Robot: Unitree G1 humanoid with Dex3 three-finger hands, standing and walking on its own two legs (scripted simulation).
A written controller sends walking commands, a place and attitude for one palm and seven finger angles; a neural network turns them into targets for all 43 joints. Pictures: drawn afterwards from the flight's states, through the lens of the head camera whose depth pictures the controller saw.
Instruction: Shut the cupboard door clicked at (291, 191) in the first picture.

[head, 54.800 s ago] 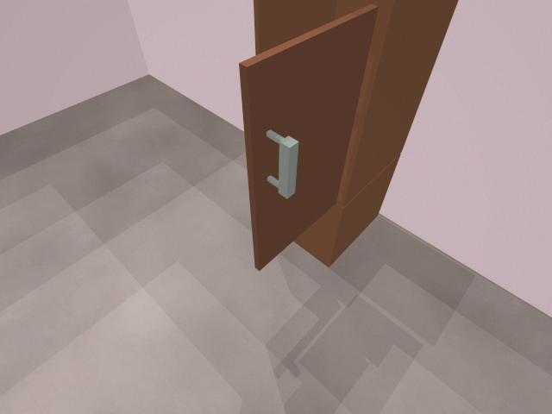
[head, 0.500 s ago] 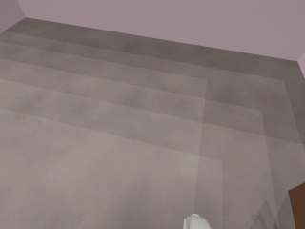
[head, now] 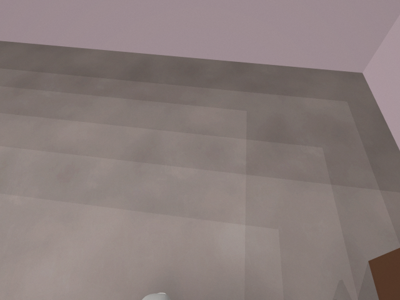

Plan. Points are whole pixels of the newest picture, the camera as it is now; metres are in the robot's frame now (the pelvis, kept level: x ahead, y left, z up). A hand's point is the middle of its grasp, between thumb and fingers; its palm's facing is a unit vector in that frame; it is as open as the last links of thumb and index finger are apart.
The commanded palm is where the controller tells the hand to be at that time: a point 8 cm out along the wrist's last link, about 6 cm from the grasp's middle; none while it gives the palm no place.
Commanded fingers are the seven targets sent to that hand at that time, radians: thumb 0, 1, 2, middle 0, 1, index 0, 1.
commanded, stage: turn to face it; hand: left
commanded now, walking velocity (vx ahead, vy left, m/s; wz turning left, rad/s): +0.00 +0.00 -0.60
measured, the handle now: out of the picture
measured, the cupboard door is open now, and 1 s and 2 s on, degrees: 17 17 17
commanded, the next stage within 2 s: none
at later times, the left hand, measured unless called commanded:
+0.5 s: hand (139, 257) +0.23 +0.17 -0.16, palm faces -0.26 -0.92 -0.29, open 7.4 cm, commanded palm none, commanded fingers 0.00 0.90 0.90 -0.20 -0.30 -0.20 -0.30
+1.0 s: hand (169, 224) +0.31 +0.10 -0.16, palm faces -0.56 -0.79 -0.24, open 7.4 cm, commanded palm none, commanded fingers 0.00 0.90 0.90 -0.20 -0.30 -0.20 -0.30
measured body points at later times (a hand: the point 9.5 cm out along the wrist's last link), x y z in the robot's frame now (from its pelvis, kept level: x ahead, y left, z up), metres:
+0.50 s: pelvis +0.06 -0.01 -0.02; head +0.10 -0.03 +0.43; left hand +0.24 +0.21 -0.14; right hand +0.04 -0.28 -0.17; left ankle +0.05 +0.13 -0.69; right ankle +0.04 -0.12 -0.74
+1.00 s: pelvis +0.10 +0.00 -0.01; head +0.14 -0.03 +0.44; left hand +0.34 +0.14 -0.14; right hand -0.01 -0.24 -0.15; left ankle +0.15 +0.12 -0.74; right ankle +0.02 -0.09 -0.72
